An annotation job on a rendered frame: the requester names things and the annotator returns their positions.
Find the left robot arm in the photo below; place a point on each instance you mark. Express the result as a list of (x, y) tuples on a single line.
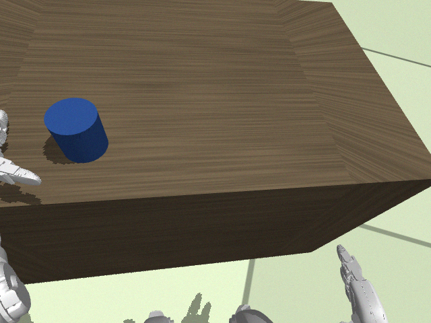
[(14, 297)]

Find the right robot hand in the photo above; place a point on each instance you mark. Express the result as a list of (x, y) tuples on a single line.
[(366, 305)]

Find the left robot hand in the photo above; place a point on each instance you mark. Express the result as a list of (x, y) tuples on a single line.
[(9, 172)]

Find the can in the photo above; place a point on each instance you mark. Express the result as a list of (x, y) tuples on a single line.
[(75, 125)]

